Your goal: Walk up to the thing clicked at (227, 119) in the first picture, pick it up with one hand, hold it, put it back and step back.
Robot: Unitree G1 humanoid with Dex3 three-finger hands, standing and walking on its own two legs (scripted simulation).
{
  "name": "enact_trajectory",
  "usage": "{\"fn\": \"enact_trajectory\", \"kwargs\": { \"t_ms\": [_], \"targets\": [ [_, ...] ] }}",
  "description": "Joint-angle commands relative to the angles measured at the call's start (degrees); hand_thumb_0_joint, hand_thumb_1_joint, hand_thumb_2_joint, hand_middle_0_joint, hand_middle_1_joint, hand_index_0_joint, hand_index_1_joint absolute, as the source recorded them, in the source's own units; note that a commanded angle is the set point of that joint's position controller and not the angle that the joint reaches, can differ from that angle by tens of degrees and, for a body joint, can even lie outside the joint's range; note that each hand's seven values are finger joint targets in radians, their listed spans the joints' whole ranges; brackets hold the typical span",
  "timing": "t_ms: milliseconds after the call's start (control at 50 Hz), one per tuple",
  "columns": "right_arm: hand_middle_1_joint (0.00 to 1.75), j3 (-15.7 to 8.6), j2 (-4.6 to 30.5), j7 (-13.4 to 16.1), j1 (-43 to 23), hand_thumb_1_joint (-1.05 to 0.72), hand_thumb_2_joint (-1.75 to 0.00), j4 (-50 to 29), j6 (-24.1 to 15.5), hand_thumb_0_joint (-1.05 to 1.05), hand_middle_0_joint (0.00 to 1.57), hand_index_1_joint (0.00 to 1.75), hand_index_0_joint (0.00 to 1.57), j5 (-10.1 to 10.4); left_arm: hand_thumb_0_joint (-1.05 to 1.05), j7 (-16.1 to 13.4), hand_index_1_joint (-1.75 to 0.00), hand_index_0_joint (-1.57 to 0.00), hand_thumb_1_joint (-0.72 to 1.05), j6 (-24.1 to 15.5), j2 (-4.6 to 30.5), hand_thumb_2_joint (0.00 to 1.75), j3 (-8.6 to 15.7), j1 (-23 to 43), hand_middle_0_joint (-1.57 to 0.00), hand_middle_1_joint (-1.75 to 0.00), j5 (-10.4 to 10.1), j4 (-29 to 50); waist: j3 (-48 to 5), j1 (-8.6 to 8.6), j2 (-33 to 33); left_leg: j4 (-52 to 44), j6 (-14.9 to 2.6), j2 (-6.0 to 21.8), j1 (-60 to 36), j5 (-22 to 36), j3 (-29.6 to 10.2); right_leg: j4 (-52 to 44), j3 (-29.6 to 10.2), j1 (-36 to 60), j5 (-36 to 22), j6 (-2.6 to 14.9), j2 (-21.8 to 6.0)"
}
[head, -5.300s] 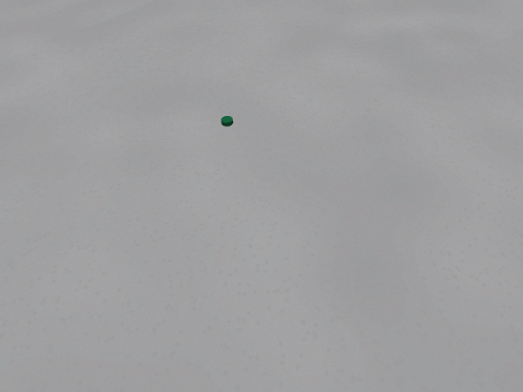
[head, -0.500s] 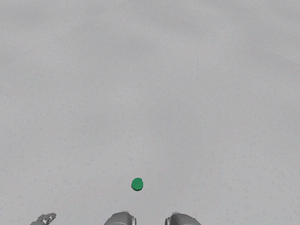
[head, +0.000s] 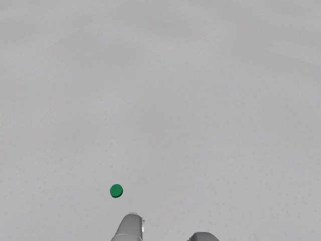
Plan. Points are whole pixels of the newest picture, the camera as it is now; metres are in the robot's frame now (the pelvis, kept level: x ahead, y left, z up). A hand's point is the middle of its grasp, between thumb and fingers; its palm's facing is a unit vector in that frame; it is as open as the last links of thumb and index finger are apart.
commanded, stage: walk up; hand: left
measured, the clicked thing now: (116, 190) +0.48 +0.29 -0.71
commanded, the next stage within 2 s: stand in 1.82 s
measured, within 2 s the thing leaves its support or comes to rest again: neither
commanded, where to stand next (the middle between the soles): +0.10 +0.07 m, yaw +3 degrees
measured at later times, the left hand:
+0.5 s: hand out of the picture +0.03 +0.31 -0.12, palm faces +0.07 -0.89 -0.45, open 7.4 cm
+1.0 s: hand out of the picture +0.10 +0.30 -0.11, palm faces +0.04 -0.93 -0.37, open 7.4 cm
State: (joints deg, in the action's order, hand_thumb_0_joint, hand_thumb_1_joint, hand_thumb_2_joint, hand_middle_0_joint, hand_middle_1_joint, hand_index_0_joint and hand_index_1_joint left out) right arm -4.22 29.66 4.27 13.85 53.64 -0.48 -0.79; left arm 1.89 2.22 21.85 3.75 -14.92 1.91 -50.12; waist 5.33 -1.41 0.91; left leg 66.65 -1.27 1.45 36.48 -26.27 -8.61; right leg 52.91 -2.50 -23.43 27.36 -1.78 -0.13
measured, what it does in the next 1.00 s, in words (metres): steps on the spot: left foot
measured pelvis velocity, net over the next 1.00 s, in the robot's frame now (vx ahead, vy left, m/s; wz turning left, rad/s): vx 0.03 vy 0.03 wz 0.08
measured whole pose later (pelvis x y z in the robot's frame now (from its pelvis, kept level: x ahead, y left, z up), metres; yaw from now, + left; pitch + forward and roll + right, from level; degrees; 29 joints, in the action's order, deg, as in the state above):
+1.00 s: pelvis +0.03 +0.03 +0.05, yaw +4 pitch -2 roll -1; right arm -1.1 20.1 -0.7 4.2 64.8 0.3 -0.1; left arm -0.7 -2.0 22.2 -0.2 -3.6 -0.4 -63.5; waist 5.3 0.3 -0.6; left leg 27.9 -0.4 -0.3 13.1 -13.0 -1.1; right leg 25.7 -1.0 -10.5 13.4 -2.9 -2.6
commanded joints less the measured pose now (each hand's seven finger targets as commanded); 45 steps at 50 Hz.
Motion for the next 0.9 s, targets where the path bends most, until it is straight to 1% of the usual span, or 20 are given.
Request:
{"fn": "enact_trajectory", "kwargs": {
  "t_ms": [0,160,200,240,300,320,340,360,380,480,500,520,540,580,600,640,660,700,760,880],
  "targets": [
    [0.3,-2.4,9.5,-2.1,3.9,-0.9,-0.9,-1.4,-0.8,0.0,0.2,0.3,0.2,0.2,0.0,-2.8,-0.3,-0.2,0.9,-4.8,19.5,0.9,5.4,3.0,-0.2,-0.3,-0.2,2.7,2.1,0.73,-9.5,-1.2,-0.55,0.6,2.4,4.4,0.3,-30.6,-24.5,2.8,11.1,8.02,-14.4],
    [0.3,-2.2,5.5,-4.4,-4.6,-0.9,-0.9,-5.9,0.6,0.0,0.2,0.3,0.2,-1.0,0.0,-5.2,-0.3,-0.2,0.9,-7.1,15.7,0.9,4.6,-8.8,-0.2,-0.3,-1.2,0.0,-3.8,-2.95,-10.1,-13.4,1.08,-0.5,1.8,2.3,1.7,-23.0,-16.8,21.7,-38.6,9.98,-16.1],
    [0.3,-2.1,4.5,-4.6,-5.5,-0.9,-0.9,-6.7,0.5,0.0,0.2,0.3,0.2,-1.0,0.0,-5.2,-0.3,-0.2,0.9,-7.0,16.3,0.9,4.4,-7.9,-0.2,-0.3,-1.2,1.0,-5.3,-2.34,-12.1,-17.2,0.69,0.1,-2.6,1.1,4.8,-21.2,-14.3,20.3,-45.2,12.27,-17.1],
    [0.3,-2.3,3.6,-4.8,-5.1,-0.9,-0.9,-6.5,0.1,0.0,0.2,0.3,0.2,-0.6,0.0,-5.1,-0.3,-0.2,0.9,-6.6,16.2,0.9,3.9,-5.6,-0.2,-0.3,-1.4,2.3,-6.3,-1.35,-12.9,-22.5,0.05,-1.2,-9.0,2.2,7.9,-19.2,-10.8,16.5,-47.0,12.05,-15.7],
    [0.3,-2.6,3.0,-4.8,-1.2,-0.9,-0.9,-4.1,-0.6,0.0,0.2,0.3,0.2,-0.1,0.0,-4.6,-0.3,-0.2,0.9,-5.8,14.9,0.9,2.3,-2.4,-0.2,-0.3,-2.0,2.7,-7.4,2.07,-9.9,-34.5,-1.75,-3.7,-26.6,12.9,10.6,-13.1,-4.0,4.0,-36.3,7.96,-10.9],
    [0.3,-3.1,4.3,-4.5,1.6,-0.9,-0.9,-3.4,-0.9,0.0,0.2,0.3,0.2,-0.4,0.0,-4.5,-0.3,-0.2,0.9,-5.7,13.2,0.9,1.4,-2.0,-0.2,-0.3,-2.0,3.1,-10.3,3.78,-6.7,-36.9,-3.27,-0.9,-33.6,13.8,5.5,-7.6,-2.0,-0.7,-30.9,6.12,-9.0],
    [0.3,-4.1,8.9,-4.3,1.1,-0.9,-0.9,-4.2,-1.2,0.0,0.2,0.3,0.2,-0.6,0.0,-4.4,-0.3,-0.2,0.9,-5.6,9.9,0.9,0.4,-2.3,-0.2,-0.3,-2.5,3.8,-13.3,4.15,6.8,-38.8,-8.47,11.5,-39.0,16.6,-13.5,1.3,2.6,-10.3,-14.6,2.21,-2.5],
    [0.3,-4.3,11.0,-4.4,0.5,-0.9,-0.9,-4.3,-0.9,0.0,0.2,0.3,0.2,0.6,0.0,-5.2,-0.3,-0.2,0.9,-5.2,13.1,0.9,1.2,0.3,-0.2,-0.3,-2.2,2.5,-11.9,4.86,7.1,-40.5,-15.99,18.1,-30.9,14.8,-19.2,2.4,2.7,-7.2,8.1,2.36,-2.1],
    [0.3,-3.9,9.3,-4.4,-1.2,-0.9,-0.9,-4.3,-0.7,0.0,0.2,0.3,0.2,0.5,0.0,-5.2,-0.3,-0.2,0.9,-5.2,14.0,0.9,1.0,2.0,-0.2,-0.3,-2.0,2.2,-9.4,4.23,3.8,-40.8,-16.27,16.9,-27.0,14.9,-16.5,2.4,0.6,-5.8,10.0,2.52,-3.1],
    [0.3,-0.6,4.2,-4.4,-11.5,-0.9,-0.9,-4.5,0.5,0.0,0.2,0.3,0.2,1.1,0.0,-4.2,-0.3,-0.2,0.9,-6.2,11.9,0.9,1.2,-5.2,-0.2,-0.3,-1.6,-4.3,-5.5,-2.13,4.7,-32.7,-5.05,6.1,-11.2,12.8,-1.0,-20.4,2.5,12.3,-12.0,3.11,-1.5],
    [0.3,0.0,2.4,-4.5,-10.6,-0.9,-0.9,-4.6,0.7,0.0,0.2,0.3,0.2,1.3,0.0,-4.4,-0.3,-0.2,0.9,-6.4,14.5,0.9,1.7,-3.5,-0.2,-0.3,-0.6,-3.8,-5.1,-1.51,-0.1,-28.5,-2.76,3.8,-6.9,9.0,0.4,-25.6,-7.2,13.8,-8.5,4.88,-6.9],
    [0.3,0.0,1.8,-4.4,-10.2,-0.9,-0.9,-3.8,0.9,0.0,0.2,0.3,0.2,1.3,0.0,-4.3,-0.3,-0.2,0.9,-6.6,18.7,0.9,2.2,-0.5,-0.2,-0.3,-0.4,-3.1,-3.8,-0.63,-7.2,-23.5,-1.01,-1.1,-8.8,0.9,4.2,-32.7,-21.1,6.5,2.8,9.84,-16.2],
    [0.3,-0.8,3.6,-4.2,-9.5,-0.9,-0.9,-2.2,1.0,0.0,0.2,0.3,0.2,0.8,0.0,-4.0,-0.3,-0.2,0.9,-6.5,20.2,0.9,2.2,4.7,-0.2,-0.3,-0.3,-2.1,-1.6,0.91,-8.3,-19.2,-0.32,-0.4,-14.4,-4.1,5.4,-33.6,-24.5,-0.8,6.0,13.11,-20.2],
    [0.3,-0.9,3.4,-4.7,-5.3,-0.9,-0.9,1.0,0.3,0.0,0.2,0.3,0.2,1.1,0.0,-3.8,-0.3,-0.2,0.9,-6.1,16.4,0.9,0.9,10.8,-0.2,-0.3,-0.8,-1.3,-2.1,4.43,-3.6,-29.5,-0.79,0.3,-22.9,3.7,5.4,-28.8,-12.6,-4.0,0.2,9.22,-14.4],
    [0.3,-1.1,3.8,-4.7,-4.9,-0.9,-0.9,2.0,-0.2,0.0,0.2,0.3,0.2,0.9,0.0,-3.7,-0.3,-0.2,0.9,-5.9,14.4,0.9,0.2,11.2,-0.2,-0.3,-1.1,-1.9,-2.6,4.38,-1.5,-37.2,-1.92,2.3,-24.2,6.2,0.6,-24.4,-6.5,-3.7,-3.9,5.74,-9.7],
    [0.3,-0.9,6.0,-4.9,-9.7,-0.9,-0.9,1.1,-0.9,0.0,0.2,0.3,0.2,0.4,0.0,-3.2,-0.3,-0.2,0.9,-5.2,12.8,0.9,-0.2,7.6,-0.2,-0.3,-1.8,-4.3,-3.7,0.7,2.4,-45.7,-6.27,10.0,-18.6,-1.7,-12.4,-15.5,1.5,2.2,-3.5,2.24,-1.5],
    [0.3,-0.6,6.5,-4.9,-10.8,-0.9,-0.9,1.2,-0.9,0.0,0.2,0.3,0.2,0.2,0.0,-3.2,-0.3,-0.2,0.9,-5.1,12.8,0.9,-0.1,6.7,-0.2,-0.3,-1.8,-5.0,-2.5,-0.11,1.4,-46.4,-7.11,11.0,-15.5,-0.5,-12.5,-16.7,1.4,5.3,-2.4,2.35,-1.3],
    [0.3,0.2,5.0,-4.9,-14.0,-0.9,-0.9,1.8,-0.9,0.0,0.2,0.3,0.2,0.4,0.0,-3.1,-0.3,-0.2,0.9,-5.6,11.8,0.9,-0.4,5.9,-0.2,-0.3,-1.9,-6.8,-3.5,-1.38,3.6,-44.4,-4.27,8.0,-14.7,6.3,-6.2,-22.7,0.1,11.0,-7.9,2.98,-2.7],
    [0.3,0.7,3.6,-4.7,-11.8,-0.9,-0.9,4.0,-0.8,0.0,0.2,0.3,0.2,0.6,0.0,-3.3,-0.3,-0.2,0.9,-6.0,13.2,0.9,-0.6,8.4,-0.2,-0.3,-2.0,-7.7,-7.3,0.34,3.4,-42.0,-1.13,4.2,-18.7,14.7,-0.6,-26.1,-3.4,14.5,-17.7,4.06,-5.8],
    [0.3,0.5,3.7,-4.4,-12.1,-0.9,-0.9,6.6,-0.9,0.0,0.2,0.3,0.2,1.0,0.0,-3.6,-0.3,-0.2,0.9,-5.6,12.3,0.9,-1.6,11.2,-0.2,-0.3,-2.5,-9.8,-11.8,0.62,2.1,-41.6,-1.64,5.1,-28.3,33.1,1.4,-28.2,-1.1,16.1,-26.6,2.8,-6.4]
  ]
}}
